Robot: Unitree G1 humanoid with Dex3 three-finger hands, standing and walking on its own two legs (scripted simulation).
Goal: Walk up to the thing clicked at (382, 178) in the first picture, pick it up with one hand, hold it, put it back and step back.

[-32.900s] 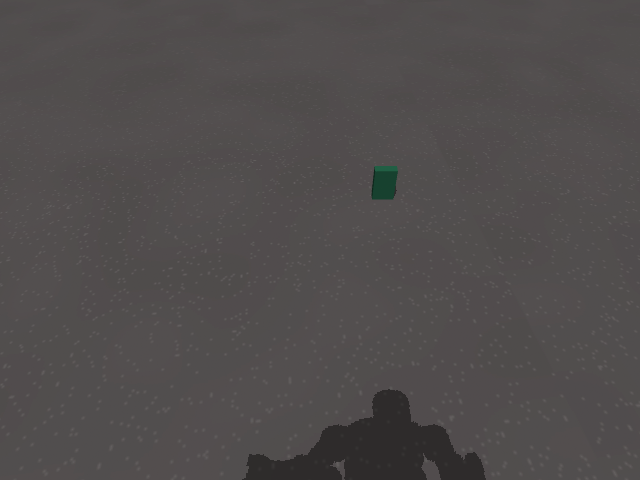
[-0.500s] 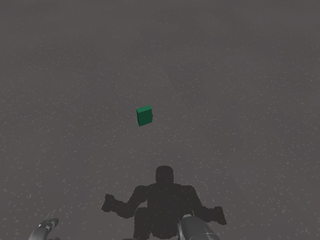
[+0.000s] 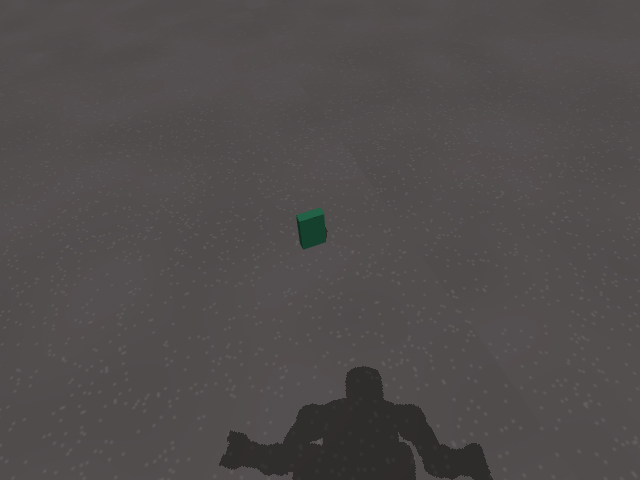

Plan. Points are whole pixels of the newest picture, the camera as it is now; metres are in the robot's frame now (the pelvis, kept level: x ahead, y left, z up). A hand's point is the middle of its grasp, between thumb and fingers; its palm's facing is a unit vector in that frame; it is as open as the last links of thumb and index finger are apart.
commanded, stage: step back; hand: left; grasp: from the side
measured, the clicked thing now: (311, 229) +1.07 +0.12 -0.67
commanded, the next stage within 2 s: stand in 0.90 s
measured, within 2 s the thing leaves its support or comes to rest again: neither
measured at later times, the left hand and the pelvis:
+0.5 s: hand out of the picture +0.08 +0.26 -0.13, palm faces +0.04 -0.93 -0.36, open 7.4 cm; pelvis +0.02 +0.00 +0.01, yaw +1 degrees
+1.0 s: hand (146, 475) +0.16 +0.26 -0.13, palm faces +0.00 -0.94 -0.35, open 7.4 cm; pelvis +0.05 +0.01 +0.02, yaw -1 degrees
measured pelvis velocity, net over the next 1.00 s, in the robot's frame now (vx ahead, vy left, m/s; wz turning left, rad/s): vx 0.05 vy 0.01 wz -0.01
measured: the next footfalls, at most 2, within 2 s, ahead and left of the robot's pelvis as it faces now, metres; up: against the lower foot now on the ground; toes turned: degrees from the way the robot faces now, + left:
none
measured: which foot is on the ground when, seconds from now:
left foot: down 0.00-1.00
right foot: down 0.00-1.00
